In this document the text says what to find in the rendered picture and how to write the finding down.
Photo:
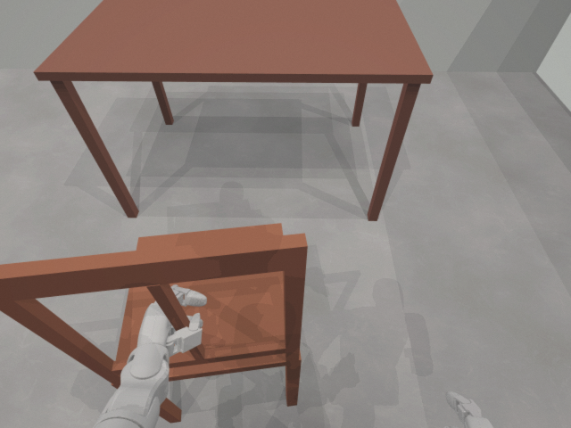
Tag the robot left hand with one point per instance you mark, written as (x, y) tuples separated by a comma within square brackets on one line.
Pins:
[(156, 328)]

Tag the left robot forearm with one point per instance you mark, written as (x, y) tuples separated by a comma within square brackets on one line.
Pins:
[(144, 385)]

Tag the chair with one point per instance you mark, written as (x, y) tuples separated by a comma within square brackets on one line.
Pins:
[(252, 276)]

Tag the robot right hand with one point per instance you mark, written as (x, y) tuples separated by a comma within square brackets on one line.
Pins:
[(468, 411)]

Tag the table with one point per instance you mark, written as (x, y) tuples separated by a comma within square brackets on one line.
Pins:
[(275, 41)]

